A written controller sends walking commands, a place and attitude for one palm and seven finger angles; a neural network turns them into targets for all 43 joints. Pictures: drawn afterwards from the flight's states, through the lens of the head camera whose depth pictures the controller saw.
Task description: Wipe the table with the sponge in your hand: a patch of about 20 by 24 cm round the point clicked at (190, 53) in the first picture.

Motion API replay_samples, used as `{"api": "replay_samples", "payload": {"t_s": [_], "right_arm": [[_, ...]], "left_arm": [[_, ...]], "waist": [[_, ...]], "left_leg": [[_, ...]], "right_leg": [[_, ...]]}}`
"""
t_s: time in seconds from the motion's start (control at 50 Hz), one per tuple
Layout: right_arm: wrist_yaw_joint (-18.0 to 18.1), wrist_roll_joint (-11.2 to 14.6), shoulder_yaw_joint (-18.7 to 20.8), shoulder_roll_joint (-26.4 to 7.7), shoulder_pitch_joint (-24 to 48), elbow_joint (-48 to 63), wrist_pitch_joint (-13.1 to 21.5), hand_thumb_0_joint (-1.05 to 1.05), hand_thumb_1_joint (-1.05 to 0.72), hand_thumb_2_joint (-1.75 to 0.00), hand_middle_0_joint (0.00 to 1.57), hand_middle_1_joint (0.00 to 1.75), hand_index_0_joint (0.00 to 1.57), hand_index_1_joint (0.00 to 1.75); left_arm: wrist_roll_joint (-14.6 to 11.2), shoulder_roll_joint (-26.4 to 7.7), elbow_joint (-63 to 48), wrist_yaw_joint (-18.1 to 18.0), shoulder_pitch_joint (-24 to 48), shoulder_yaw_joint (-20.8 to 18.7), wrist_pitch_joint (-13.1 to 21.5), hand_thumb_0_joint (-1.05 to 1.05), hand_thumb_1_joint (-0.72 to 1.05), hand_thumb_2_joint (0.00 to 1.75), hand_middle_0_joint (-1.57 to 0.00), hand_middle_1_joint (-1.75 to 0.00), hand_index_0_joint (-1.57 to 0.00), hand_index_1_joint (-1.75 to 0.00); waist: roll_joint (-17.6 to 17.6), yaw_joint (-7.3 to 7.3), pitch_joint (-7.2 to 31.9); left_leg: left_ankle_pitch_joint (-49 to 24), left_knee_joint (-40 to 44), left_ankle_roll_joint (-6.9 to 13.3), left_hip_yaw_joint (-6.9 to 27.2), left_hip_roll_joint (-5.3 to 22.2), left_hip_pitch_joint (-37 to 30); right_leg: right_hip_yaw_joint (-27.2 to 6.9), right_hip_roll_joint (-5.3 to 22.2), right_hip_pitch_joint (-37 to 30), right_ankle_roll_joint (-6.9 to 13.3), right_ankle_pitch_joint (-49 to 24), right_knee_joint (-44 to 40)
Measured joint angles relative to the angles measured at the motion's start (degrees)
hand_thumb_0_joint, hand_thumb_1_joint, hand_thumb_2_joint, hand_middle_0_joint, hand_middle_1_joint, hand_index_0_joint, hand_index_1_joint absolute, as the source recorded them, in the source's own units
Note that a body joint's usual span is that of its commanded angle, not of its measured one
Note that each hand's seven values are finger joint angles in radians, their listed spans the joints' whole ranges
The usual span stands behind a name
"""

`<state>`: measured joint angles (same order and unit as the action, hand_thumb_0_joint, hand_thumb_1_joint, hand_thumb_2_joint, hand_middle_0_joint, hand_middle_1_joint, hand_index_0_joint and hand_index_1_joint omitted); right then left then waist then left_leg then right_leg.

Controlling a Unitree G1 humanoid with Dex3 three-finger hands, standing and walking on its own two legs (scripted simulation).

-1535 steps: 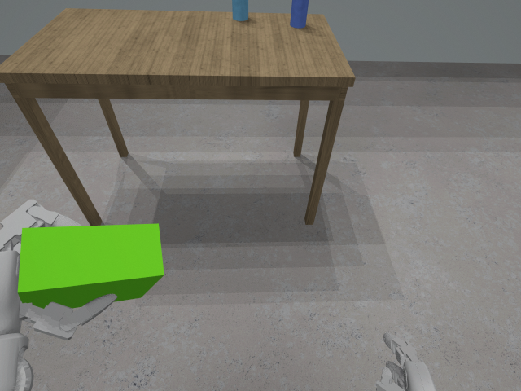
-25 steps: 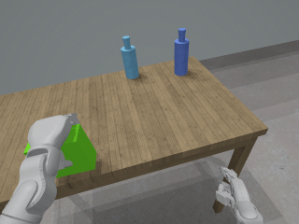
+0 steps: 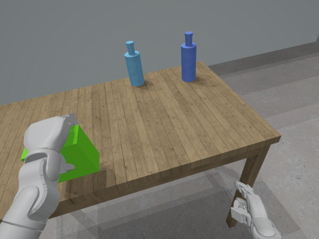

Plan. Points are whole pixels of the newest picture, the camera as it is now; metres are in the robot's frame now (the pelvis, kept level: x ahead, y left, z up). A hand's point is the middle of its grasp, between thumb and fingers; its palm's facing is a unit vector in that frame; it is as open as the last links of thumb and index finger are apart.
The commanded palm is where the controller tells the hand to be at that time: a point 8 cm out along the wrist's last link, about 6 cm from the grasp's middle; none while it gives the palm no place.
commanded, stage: move the sponge above the wiping area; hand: left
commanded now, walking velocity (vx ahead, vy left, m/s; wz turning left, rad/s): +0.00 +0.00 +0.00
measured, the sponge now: (69, 160) +0.25 +0.29 +0.09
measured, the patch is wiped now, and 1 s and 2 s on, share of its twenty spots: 0.00 0.00 0.20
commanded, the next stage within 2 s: lower the sponge onto the table in 0.02 s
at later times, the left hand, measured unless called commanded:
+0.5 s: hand (60, 142) +0.26 +0.29 +0.16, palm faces +0.17 -0.07 -0.98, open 10.3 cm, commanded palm +0.21 +0.27 +0.21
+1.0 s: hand (62, 156) +0.24 +0.29 +0.12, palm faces +0.07 -0.10 -0.99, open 10.3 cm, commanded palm +0.21 +0.28 +0.19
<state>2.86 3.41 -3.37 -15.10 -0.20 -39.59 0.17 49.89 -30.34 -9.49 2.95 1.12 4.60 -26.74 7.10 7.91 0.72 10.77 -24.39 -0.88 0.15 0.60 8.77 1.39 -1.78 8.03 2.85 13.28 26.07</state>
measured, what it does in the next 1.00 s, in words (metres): stands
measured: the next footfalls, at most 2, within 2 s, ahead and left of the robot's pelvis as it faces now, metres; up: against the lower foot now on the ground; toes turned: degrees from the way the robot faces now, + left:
none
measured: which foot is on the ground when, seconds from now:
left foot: down 0.00-1.00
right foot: down 0.00-1.00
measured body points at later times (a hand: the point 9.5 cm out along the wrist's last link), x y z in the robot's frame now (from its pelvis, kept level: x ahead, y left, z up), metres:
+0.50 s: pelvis +0.00 +0.00 +0.00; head -0.03 -0.06 +0.45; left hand +0.24 +0.29 +0.21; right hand +0.27 -0.18 -0.07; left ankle +0.03 +0.13 -0.74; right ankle +0.02 -0.09 -0.74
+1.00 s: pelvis +0.00 +0.00 +0.00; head -0.02 -0.05 +0.45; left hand +0.23 +0.29 +0.17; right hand +0.26 -0.19 -0.07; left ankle +0.03 +0.13 -0.74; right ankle +0.02 -0.09 -0.74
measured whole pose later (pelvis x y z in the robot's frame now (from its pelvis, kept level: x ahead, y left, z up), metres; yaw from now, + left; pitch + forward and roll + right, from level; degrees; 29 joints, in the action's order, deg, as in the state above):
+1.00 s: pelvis +0.00 +0.00 +0.00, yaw +0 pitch -4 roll +0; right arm 2.4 3.7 -3.3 -15.2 -0.5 -38.8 -0.3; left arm 50.1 -28.4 -8.7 3.3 -3.2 3.8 -27.8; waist 7.4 6.8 1.1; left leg 11.2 -24.7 -0.5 0.4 0.4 9.4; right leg 1.5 -1.6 8.2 2.4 13.4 25.7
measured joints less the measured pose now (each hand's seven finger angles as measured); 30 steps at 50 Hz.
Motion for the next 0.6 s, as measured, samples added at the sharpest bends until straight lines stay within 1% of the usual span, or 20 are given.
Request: {"api": "replay_samples", "payload": {"t_s": [0.06, 0.14, 0.2, 0.24, 0.28, 0.32, 0.36, 0.4, 0.44, 0.48, 0.54, 0.6], "right_arm": [[0.3, 0.4, 0.0, -0.4, 0.4, 0.0, 0.0, 0.02, -0.91, -0.90, 0.20, 0.30, 0.20, 0.30], [0.7, 0.5, 0.2, -1.0, 0.6, 0.7, 0.5, 0.02, -0.91, -0.90, 0.20, 0.30, 0.20, 0.30], [1.0, 0.3, 0.2, -0.9, 0.7, 1.0, 1.1, 0.02, -0.91, -0.90, 0.20, 0.30, 0.20, 0.30], [1.0, 0.0, 0.1, -0.5, 0.8, 1.1, 1.3, 0.02, -0.91, -0.90, 0.20, 0.30, 0.20, 0.30], [1.0, -0.4, -0.1, 0.1, 0.8, 1.0, 1.5, 0.02, -0.91, -0.90, 0.20, 0.30, 0.20, 0.30], [0.8, -0.4, -0.3, 0.7, 0.8, 0.8, 1.2, 0.02, -0.91, -0.90, 0.20, 0.30, 0.20, 0.30], [0.5, -0.3, -0.5, 1.1, 0.7, 0.5, 1.0, 0.02, -0.91, -0.90, 0.20, 0.30, 0.20, 0.30], [0.0, -0.1, -0.5, 1.2, 0.7, 0.3, 0.6, 0.02, -0.91, -0.90, 0.20, 0.30, 0.20, 0.30], [-0.3, 0.1, -0.5, 1.0, 0.8, 0.2, 0.1, 0.02, -0.91, -0.90, 0.20, 0.30, 0.20, 0.30], [-0.5, 0.3, -0.4, 0.6, 0.7, 0.5, -0.2, 0.02, -0.91, -0.90, 0.20, 0.30, 0.20, 0.30], [-0.4, 0.6, -0.3, -0.3, 0.6, 1.0, -0.6, 0.02, -0.91, -0.90, 0.20, 0.30, 0.20, 0.30], [0.0, 0.5, -0.1, -1.0, 0.4, 1.5, -0.5, 0.02, -0.91, -0.90, 0.20, 0.30, 0.20, 0.30]], "left_arm": [[-0.1, -0.3, 1.1, 0.6, 0.8, -0.9, -1.8, 0.00, -0.52, 1.04, -0.72, -1.33, -0.73, -1.33], [0.3, 0.2, 0.9, 2.7, 0.9, 0.7, -2.2, 0.00, -0.52, 1.04, -0.72, -1.33, -0.73, -1.33], [1.0, 1.0, 0.4, 3.9, 0.8, 3.2, -0.4, 0.00, -0.52, 1.04, -0.72, -1.33, -0.73, -1.33], [1.3, 1.0, -0.4, 4.0, 0.3, 4.2, 1.2, 0.00, -0.52, 1.04, -0.72, -1.33, -0.73, -1.33], [1.4, 0.9, -0.8, 3.2, 0.2, 4.5, 2.9, 0.00, -0.52, 1.04, -0.72, -1.33, -0.73, -1.33], [1.3, 0.5, -0.4, 2.0, 0.4, 3.8, 3.7, 0.00, -0.52, 1.04, -0.72, -1.33, -0.73, -1.32], [1.0, 0.1, 0.3, 0.7, 1.2, 2.6, 3.1, 0.00, -0.52, 1.04, -0.72, -1.33, -0.73, -1.32], [0.6, 0.2, 0.9, -0.2, 1.9, 1.0, 1.7, 0.00, -0.52, 1.04, -0.72, -1.33, -0.73, -1.32], [0.0, 0.2, 0.6, -0.4, 1.7, -0.7, -0.1, 0.00, -0.52, 1.04, -0.72, -1.33, -0.73, -1.33], [-0.3, 0.4, 0.1, 0.1, 1.1, -1.5, -1.7, 0.00, -0.52, 1.04, -0.72, -1.33, -0.73, -1.33], [-0.6, 1.0, -1.2, 1.6, -0.8, -1.1, -3.1, 0.00, -0.52, 1.04, -0.71, -1.33, -0.73, -1.33], [0.0, 1.6, -1.1, 3.1, -2.3, 1.2, -2.5, 0.00, -0.52, 1.04, -0.71, -1.33, -0.73, -1.33]], "waist": [[0.1, 0.01, -0.2], [0.5, -0.04, -0.5], [0.6, -0.02, -0.6], [0.6, 0.09, -0.7], [0.3, 0.12, -0.5], [0.0, 0.16, -0.4], [-0.2, 0.19, -0.2], [-0.2, 0.06, -0.1], [0.0, -0.10, 0.1], [0.3, -0.38, 0.3], [0.6, -0.57, 0.4], [0.6, -0.57, 0.1]], "left_leg": [[-0.1, -0.2, 0.0, 0.3, 0.0, 0.3], [-0.2, -0.4, 0.1, 0.9, -0.3, 0.8], [-0.2, -0.3, 0.2, 1.1, -0.6, 0.9], [-0.2, -0.2, 0.3, 0.8, -0.5, 0.7], [-0.1, -0.1, 0.2, 0.6, -0.4, 0.5], [-0.1, 0.2, 0.1, 0.3, -0.2, 0.1], [-0.1, 0.4, 0.0, 0.1, 0.0, -0.2], [0.0, 0.5, -0.1, 0.1, 0.1, -0.4], [0.0, 0.5, -0.1, -0.1, 0.2, -0.3], [0.0, 0.4, 0.0, 0.1, 0.1, 0.0], [0.1, 0.0, 0.1, 0.3, -0.1, 0.6], [0.2, -0.5, 0.3, 0.7, -0.4, 1.1]], "right_leg": [[0.3, 0.0, 0.1, 0.0, -0.1, 0.0], [0.8, 0.3, 0.3, -0.1, 0.0, 0.0], [1.1, 0.5, 0.4, -0.2, 0.1, 0.2], [0.8, 0.5, 0.4, -0.2, 0.1, 0.2], [0.6, 0.4, 0.3, -0.1, 0.2, 0.2], [0.3, 0.2, 0.0, 0.0, 0.1, -0.1], [0.0, 0.0, -0.2, 0.1, 0.0, -0.4], [0.0, -0.1, -0.4, 0.1, -0.1, -0.7], [-0.1, -0.2, -0.4, 0.1, -0.2, -0.8], [0.0, -0.1, -0.2, 0.0, -0.2, -0.7], [0.2, 0.1, 0.2, -0.2, 0.0, -0.5], [0.6, 0.4, 0.6, -0.3, 0.2, 0.0]]}}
